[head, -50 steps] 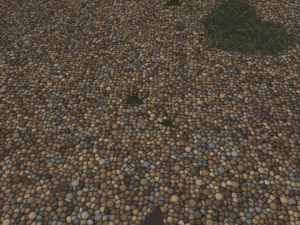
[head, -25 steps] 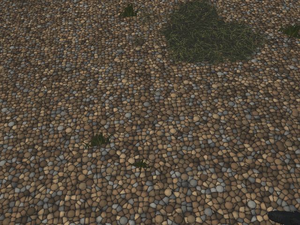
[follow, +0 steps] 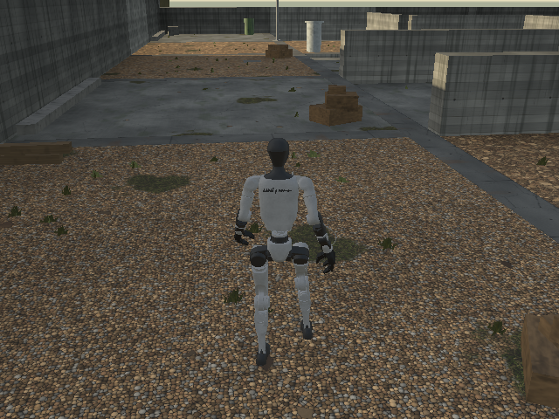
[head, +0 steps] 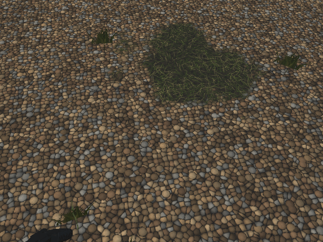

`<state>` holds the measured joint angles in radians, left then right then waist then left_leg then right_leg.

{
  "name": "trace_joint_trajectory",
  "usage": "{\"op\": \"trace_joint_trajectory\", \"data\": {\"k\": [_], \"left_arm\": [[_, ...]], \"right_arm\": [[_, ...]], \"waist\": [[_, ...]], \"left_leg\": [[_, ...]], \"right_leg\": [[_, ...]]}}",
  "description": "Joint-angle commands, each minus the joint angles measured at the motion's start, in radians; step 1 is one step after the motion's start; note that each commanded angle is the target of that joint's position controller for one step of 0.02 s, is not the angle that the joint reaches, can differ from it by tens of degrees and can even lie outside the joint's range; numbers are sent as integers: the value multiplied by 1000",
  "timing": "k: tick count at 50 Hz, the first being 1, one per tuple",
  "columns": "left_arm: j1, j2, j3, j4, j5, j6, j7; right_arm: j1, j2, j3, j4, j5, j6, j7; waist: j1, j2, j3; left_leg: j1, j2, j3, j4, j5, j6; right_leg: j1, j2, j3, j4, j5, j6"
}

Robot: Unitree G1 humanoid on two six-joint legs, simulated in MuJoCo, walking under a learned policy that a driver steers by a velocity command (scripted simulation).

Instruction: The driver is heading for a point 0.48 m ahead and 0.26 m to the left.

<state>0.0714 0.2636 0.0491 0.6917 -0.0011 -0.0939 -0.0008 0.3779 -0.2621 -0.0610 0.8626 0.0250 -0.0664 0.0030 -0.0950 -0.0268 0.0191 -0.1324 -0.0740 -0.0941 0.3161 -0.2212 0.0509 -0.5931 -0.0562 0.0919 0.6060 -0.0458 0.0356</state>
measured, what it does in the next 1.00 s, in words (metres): walks ahead, turning left: right foot, then left foot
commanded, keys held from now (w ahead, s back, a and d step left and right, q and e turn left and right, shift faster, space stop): w+q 0.66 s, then no key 0.34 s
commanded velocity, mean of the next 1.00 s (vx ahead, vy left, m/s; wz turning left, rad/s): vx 0.42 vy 0.00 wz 0.45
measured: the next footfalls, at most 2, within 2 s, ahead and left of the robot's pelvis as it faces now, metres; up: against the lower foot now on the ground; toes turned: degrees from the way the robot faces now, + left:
right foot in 0.12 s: +0.23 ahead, -0.14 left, +0.00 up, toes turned +8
left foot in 0.62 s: +0.45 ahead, +0.21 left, +0.00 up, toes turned +28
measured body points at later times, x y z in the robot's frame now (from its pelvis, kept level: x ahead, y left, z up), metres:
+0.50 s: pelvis +0.25 -0.01 -0.01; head +0.28 +0.00 +0.44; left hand +0.18 +0.28 -0.13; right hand +0.53 -0.18 -0.09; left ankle +0.37 +0.18 -0.70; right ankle +0.19 -0.15 -0.75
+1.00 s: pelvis +0.47 +0.12 -0.01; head +0.49 +0.14 +0.44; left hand +0.50 +0.43 -0.11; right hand +0.70 -0.08 -0.11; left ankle +0.40 +0.17 -0.75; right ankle +0.67 +0.06 -0.71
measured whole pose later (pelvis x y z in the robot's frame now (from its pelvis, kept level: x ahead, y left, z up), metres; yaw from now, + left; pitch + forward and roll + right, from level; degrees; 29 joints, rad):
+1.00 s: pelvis +0.47 +0.12 -0.01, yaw +30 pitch +2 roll +1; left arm 0.11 0.28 0.04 0.75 0.01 -0.07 -0.01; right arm 0.23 -0.28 -0.05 0.73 0.00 -0.03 0.00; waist -0.04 -0.05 0.04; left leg -0.16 -0.11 -0.04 0.38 -0.24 0.07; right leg -0.58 -0.06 0.04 0.64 -0.01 0.04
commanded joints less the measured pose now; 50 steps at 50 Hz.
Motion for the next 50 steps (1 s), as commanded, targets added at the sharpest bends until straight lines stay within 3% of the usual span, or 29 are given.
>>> {"op": "trace_joint_trajectory", "data": {"k": [1,3,5,6,7,8,9,10,11,13,18,22,26,28,29,30,31,32,33,34,35,36,37,40,44,47,50], "left_arm": [[-85,77,19,-89,-12,-23,-8],[-71,103,29,-92,-16,-33,-11],[57,140,50,-60,-9,-39,-4],[203,194,67,-45,8,-42,5],[312,284,90,-19,20,-24,8],[330,227,80,-4,8,-16,2],[287,158,60,-13,2,-15,2],[234,128,48,-17,6,-12,2],[187,101,39,-13,8,-10,-1],[140,87,35,-3,14,-13,-3],[148,141,57,34,10,-24,2],[175,176,65,59,1,-13,9],[223,214,78,88,-20,6,9],[223,243,86,91,-27,20,12],[220,258,90,91,-31,28,16],[213,250,84,88,-34,34,20],[232,211,67,74,-11,30,24],[320,64,18,8,29,6,11],[226,139,25,0,-5,-31,-2],[141,187,37,-22,-43,-44,-9],[139,174,30,-15,-32,-48,-3],[147,177,34,3,-4,-42,7],[170,187,41,11,5,-27,9],[208,140,31,28,11,14,17],[130,91,10,19,14,22,12],[53,95,8,6,6,15,-5],[21,118,17,-8,12,13,-16]], "right_arm": [[0,-178,-42,-66,8,0,-12],[-1,-184,-45,-72,6,8,-16],[-19,-150,-36,-87,0,11,-18],[-41,-95,-16,-112,-11,6,-14],[64,-21,7,-146,1,-9,-15],[70,-95,-5,-146,17,-13,-16],[0,-161,-24,-148,17,-8,-16],[-47,-160,-27,-155,9,-1,-15],[-74,-148,-29,-165,1,5,-12],[-82,-113,-29,-179,5,22,-2],[-156,-72,-16,-229,-4,37,13],[-277,-58,-5,-265,-4,28,37],[-368,-76,-8,-316,0,31,56],[-345,-104,-22,-328,-5,35,60],[-276,-132,-39,-317,-7,38,58],[-122,-177,-67,-277,-4,41,50],[53,-253,-102,-235,0,51,30],[17,-376,-115,-243,6,44,23],[59,-302,-90,-277,0,30,27],[16,-241,-70,-263,-14,17,32],[-49,-209,-58,-266,-15,11,30],[-125,-173,-46,-276,-19,11,27],[-168,-149,-37,-288,-30,11,23],[-193,-168,-39,-264,-35,3,13],[-186,-164,-34,-225,-25,16,-8],[-146,-162,-29,-190,-25,28,-14],[-138,-153,-22,-162,-26,34,-9]], "waist": [[24,121,-16],[49,139,-21],[124,138,-75],[196,65,-187],[177,-214,-330],[180,-258,-308],[191,-149,-183],[174,-87,-112],[151,-72,-57],[112,-102,-10],[105,-43,0],[148,-27,25],[165,-31,54],[133,-56,21],[87,-67,-28],[0,-49,-108],[-73,31,-202],[56,316,-280],[-25,204,-418],[-30,148,-269],[17,84,-181],[60,51,-126],[97,63,-114],[136,64,-111],[110,94,-112],[67,103,-113],[61,113,-92]], "left_leg": [[-74,227,-212,-64,127,150],[-52,241,-263,-12,93,130],[-96,185,-253,119,117,86],[-202,126,-184,359,57,47],[-510,3,-34,678,-252,-13],[-666,59,-40,863,-375,-25],[-708,100,-54,933,-291,-26],[-688,131,-29,937,-214,-33],[-665,153,-23,901,-161,-38],[-598,191,-13,851,-105,-44],[-605,205,5,680,66,-70],[-541,182,65,457,235,-51],[-530,158,114,349,165,-7],[-443,105,166,325,60,32],[-335,61,198,312,23,57],[-117,13,215,252,76,92],[199,80,69,246,108,144],[504,348,-512,151,-50,326],[551,410,-743,6,-188,362],[453,396,-586,-7,-24,311],[298,358,-439,13,183,277],[153,324,-319,29,400,247],[46,300,-243,22,551,237],[-95,270,-125,-12,762,239],[-107,202,-4,-10,740,182],[-57,212,-16,1,640,160],[2,247,-71,62,585,153]], "right_leg": [[146,56,-29,-93,54,5],[210,58,-24,-139,4,-12],[416,36,-29,-193,-25,-57],[636,-108,96,-174,-65,-119],[952,-340,461,-221,-202,-264],[938,-389,649,-285,-388,-300],[833,-342,526,-302,-411,-264],[723,-296,393,-318,-316,-236],[629,-257,300,-347,-227,-226],[506,-215,167,-405,-121,-213],[490,-214,-24,-458,77,-234],[508,-193,-157,-454,106,-198],[612,-230,-210,-410,168,-167],[655,-233,-249,-299,450,-146],[656,-224,-273,-178,616,-133],[592,-191,-309,22,671,-105],[358,-155,-314,316,426,-59],[-97,44,-239,677,-509,3],[-196,61,-7,787,-562,-11],[-264,20,-9,781,-470,-24],[-220,-23,-22,705,-390,-30],[-147,-58,-30,633,-350,-18],[-58,-76,-26,599,-338,-11],[43,-57,-56,495,-280,21],[90,-27,-73,227,-32,26],[133,0,-68,70,102,15],[137,14,-57,-17,29,-15]]}}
